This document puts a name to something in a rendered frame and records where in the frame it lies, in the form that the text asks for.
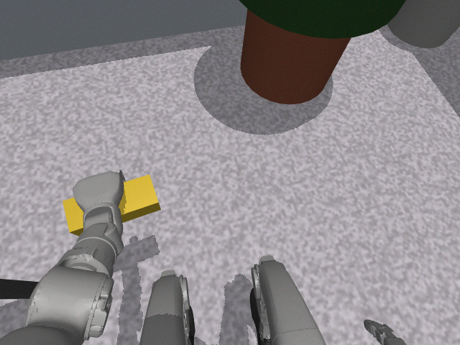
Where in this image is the left robot arm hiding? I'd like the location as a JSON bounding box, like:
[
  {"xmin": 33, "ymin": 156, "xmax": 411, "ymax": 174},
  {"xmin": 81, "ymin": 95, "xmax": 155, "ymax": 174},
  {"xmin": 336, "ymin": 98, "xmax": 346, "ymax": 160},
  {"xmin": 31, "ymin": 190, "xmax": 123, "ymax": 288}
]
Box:
[{"xmin": 0, "ymin": 202, "xmax": 124, "ymax": 345}]

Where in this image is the potted plant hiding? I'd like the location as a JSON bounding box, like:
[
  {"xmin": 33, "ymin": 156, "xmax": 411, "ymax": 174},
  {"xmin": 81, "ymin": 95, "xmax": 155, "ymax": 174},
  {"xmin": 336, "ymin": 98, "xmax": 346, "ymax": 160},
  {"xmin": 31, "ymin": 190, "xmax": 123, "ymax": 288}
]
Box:
[{"xmin": 239, "ymin": 0, "xmax": 406, "ymax": 104}]

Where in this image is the left robot hand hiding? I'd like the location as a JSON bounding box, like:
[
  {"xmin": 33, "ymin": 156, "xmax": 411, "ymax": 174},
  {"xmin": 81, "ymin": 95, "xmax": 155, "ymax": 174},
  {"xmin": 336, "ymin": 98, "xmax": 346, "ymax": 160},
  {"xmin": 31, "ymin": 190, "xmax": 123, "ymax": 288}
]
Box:
[{"xmin": 73, "ymin": 170, "xmax": 126, "ymax": 212}]

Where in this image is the right robot foot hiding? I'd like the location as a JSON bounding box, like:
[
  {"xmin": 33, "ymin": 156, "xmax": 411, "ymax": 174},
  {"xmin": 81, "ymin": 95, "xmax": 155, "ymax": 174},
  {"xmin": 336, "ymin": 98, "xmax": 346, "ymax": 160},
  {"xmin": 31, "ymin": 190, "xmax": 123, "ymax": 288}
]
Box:
[{"xmin": 250, "ymin": 288, "xmax": 272, "ymax": 345}]

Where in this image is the right robot hand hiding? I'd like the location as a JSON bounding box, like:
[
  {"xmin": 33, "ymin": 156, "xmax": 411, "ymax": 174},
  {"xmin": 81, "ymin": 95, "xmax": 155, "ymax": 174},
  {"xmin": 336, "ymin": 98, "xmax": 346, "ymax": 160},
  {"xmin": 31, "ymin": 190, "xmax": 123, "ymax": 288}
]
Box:
[{"xmin": 364, "ymin": 320, "xmax": 407, "ymax": 345}]

